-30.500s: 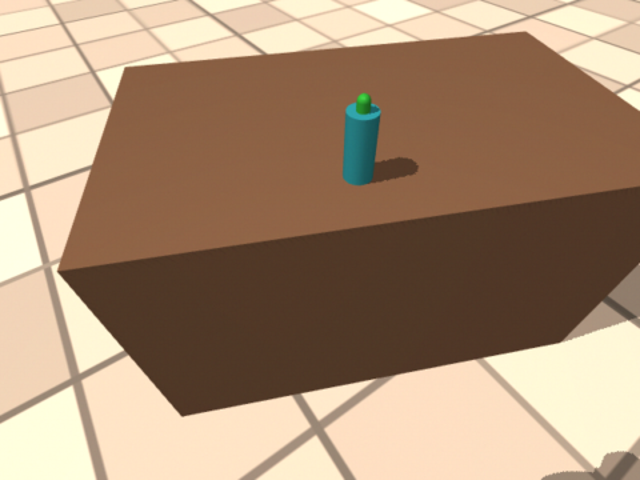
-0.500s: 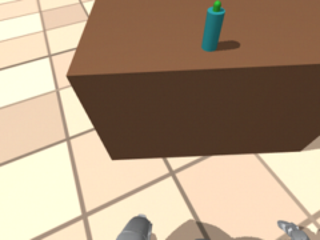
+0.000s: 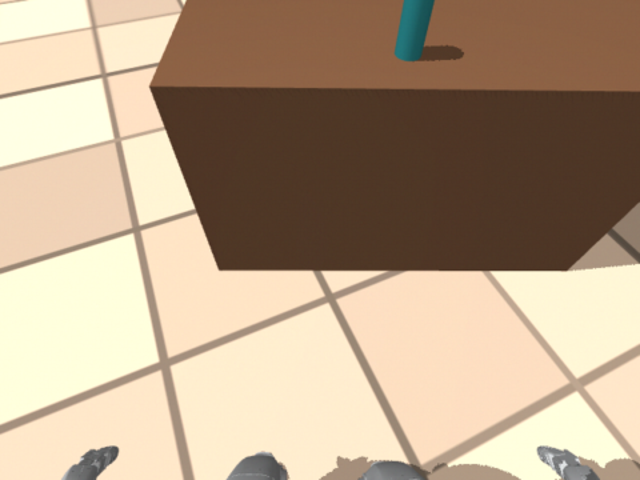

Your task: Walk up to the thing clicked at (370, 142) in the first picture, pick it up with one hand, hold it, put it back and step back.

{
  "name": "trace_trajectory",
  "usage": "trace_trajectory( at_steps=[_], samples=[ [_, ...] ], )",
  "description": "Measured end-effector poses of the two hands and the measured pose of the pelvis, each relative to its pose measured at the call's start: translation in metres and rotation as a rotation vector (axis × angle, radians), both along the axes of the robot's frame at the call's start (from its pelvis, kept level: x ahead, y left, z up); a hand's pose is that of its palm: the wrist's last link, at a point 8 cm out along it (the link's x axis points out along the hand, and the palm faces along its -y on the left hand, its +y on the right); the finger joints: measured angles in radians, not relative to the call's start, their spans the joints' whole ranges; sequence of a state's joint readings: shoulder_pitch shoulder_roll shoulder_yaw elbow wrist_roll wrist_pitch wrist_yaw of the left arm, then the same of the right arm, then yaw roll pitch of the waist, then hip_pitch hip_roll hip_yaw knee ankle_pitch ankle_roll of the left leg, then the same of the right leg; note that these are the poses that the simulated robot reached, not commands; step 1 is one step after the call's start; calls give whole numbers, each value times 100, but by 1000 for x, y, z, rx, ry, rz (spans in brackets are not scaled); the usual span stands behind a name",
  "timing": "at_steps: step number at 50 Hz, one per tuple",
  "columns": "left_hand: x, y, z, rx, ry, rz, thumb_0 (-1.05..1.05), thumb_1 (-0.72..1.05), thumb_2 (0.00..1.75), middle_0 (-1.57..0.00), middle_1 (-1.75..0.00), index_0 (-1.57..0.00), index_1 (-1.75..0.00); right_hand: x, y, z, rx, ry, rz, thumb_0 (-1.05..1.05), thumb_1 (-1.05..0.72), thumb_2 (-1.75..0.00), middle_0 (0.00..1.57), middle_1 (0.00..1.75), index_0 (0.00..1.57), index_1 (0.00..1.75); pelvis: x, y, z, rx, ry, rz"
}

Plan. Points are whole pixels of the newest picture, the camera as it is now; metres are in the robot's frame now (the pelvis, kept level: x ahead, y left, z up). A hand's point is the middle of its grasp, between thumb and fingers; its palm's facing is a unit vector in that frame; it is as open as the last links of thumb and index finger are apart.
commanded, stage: step back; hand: right
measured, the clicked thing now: (416, 13) +0.97 -0.16 +0.08
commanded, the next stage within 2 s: stand in 1.32 s
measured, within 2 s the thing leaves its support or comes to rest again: neither
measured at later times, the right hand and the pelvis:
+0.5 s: hand out of the picture -0.07 -0.28 -0.15, palm faces -0.14 +0.92 -0.36, open 7.4 cm; pelvis -0.14 -0.01 +0.00, yaw +6 degrees
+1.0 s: hand out of the picture -0.04 -0.25 -0.14, palm faces -0.11 +0.92 -0.38, open 7.4 cm; pelvis -0.13 +0.01 +0.00, yaw +5 degrees
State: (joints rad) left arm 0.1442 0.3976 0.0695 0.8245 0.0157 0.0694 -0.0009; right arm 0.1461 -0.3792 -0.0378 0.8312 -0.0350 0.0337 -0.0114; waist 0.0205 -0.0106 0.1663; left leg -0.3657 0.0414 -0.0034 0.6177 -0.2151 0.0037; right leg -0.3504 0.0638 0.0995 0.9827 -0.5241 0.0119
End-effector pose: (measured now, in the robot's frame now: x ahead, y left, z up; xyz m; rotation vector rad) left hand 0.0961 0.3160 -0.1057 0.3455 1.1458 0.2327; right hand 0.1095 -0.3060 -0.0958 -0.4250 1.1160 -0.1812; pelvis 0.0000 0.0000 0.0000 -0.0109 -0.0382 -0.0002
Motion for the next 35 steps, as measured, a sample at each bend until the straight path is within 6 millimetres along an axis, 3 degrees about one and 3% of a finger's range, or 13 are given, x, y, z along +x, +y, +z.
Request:
trace_trajectory(
  at_steps=[5, 10, 17, 24, 29, 35],
  samples=[
    [-60, -19, -4, 27, 55, -6, 0, 90, 90, -20, -30, -21, -30, -21, -26, -14, 17, -52, -12, 0, -90, -90, 21, 30, 21, 30, -42, -18, -10, -28, -18, -13],
    [-117, -30, 10, 36, 89, 26, 0, 90, 90, -21, -30, -21, -30, -60, -32, -13, 40, -14, -32, 0, -90, -90, 21, 30, 21, 30, -72, -26, 1, 33, -4, -7],
    [-157, -18, 19, 73, 6, 68, 1, 90, 90, -21, -30, -21, -30, -128, -32, -24, 29, 117, 21, 0, -90, -90, 21, 30, 21, 30, -114, -26, 0, 34, 3, 72],
    [-201, 1, 10, 50, 21, 108, 0, 90, 90, -21, -30, -21, -30, -177, -15, -21, 40, 144, 16, 0, -90, -90, 21, 30, 21, 30, -142, -14, -2, 42, -9, 106],
    [-222, -3, 7, 17, 62, 110, 1, 90, 90, -20, -30, -21, -30, -187, -9, -16, 62, 113, 9, 0, -90, -90, 21, 30, 21, 30, -147, -18, 3, 32, -12, 88],
    [-231, -22, 3, -1, 59, 115, 1, 90, 90, -20, -30, -21, -30, -171, -12, -21, 75, 73, 12, 0, -90, -90, 21, 30, 21, 30, -148, -24, 1, -3, -23, 79]
  ],
)
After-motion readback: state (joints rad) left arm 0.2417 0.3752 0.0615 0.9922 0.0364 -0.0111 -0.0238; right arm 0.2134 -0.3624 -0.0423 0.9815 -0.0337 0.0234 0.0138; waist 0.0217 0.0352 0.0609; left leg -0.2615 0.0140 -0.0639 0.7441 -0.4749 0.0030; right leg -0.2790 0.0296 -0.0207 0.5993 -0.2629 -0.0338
